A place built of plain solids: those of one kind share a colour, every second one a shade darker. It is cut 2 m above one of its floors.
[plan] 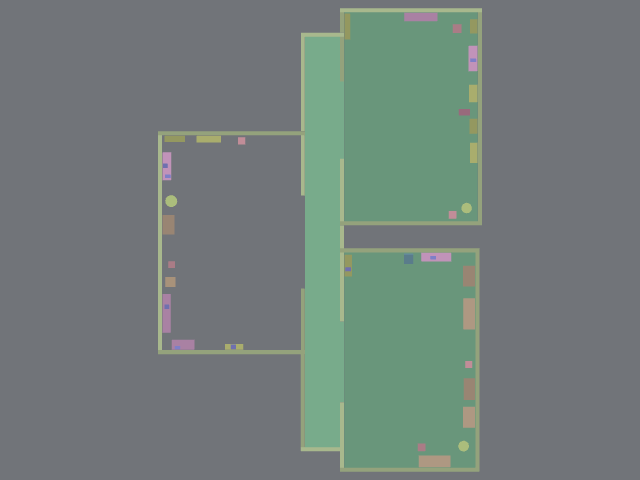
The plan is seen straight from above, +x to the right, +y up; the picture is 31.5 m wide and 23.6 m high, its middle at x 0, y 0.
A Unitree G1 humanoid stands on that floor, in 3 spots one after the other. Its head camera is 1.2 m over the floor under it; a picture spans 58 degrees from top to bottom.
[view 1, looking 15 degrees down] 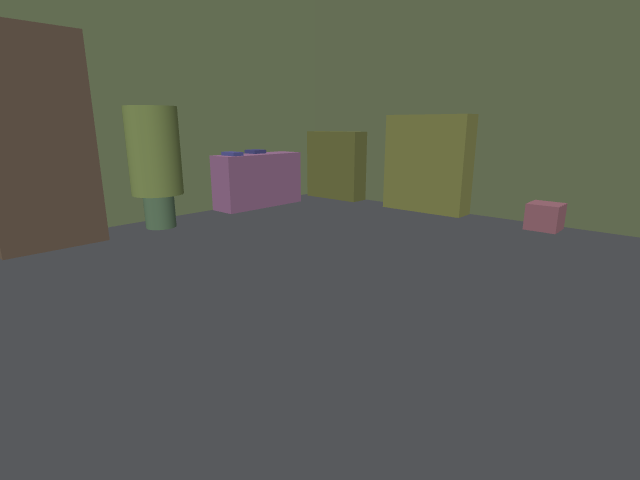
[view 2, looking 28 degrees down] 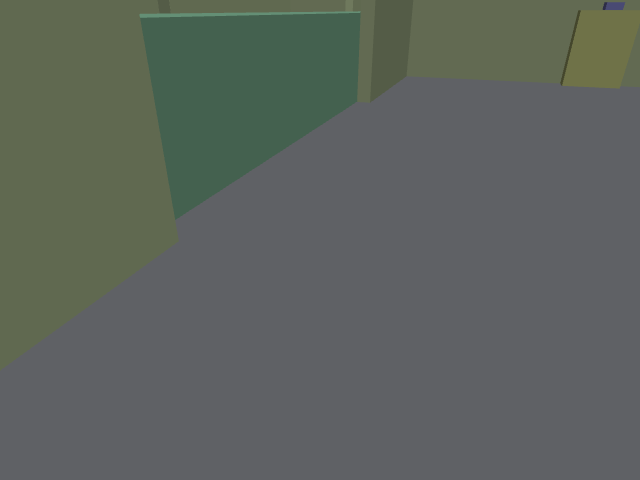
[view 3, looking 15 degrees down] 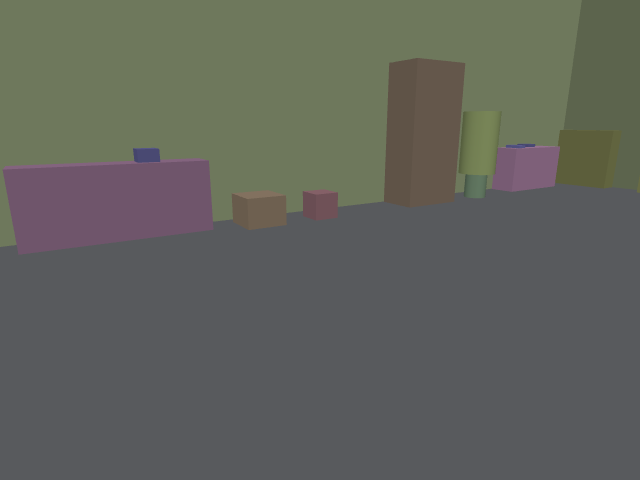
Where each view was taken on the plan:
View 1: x -2.49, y -0.59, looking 132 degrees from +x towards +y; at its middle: ground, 4.64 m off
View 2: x -2.49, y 4.01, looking -70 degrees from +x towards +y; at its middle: ground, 2.56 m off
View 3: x -2.49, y -4.22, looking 148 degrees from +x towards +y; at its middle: ground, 4.64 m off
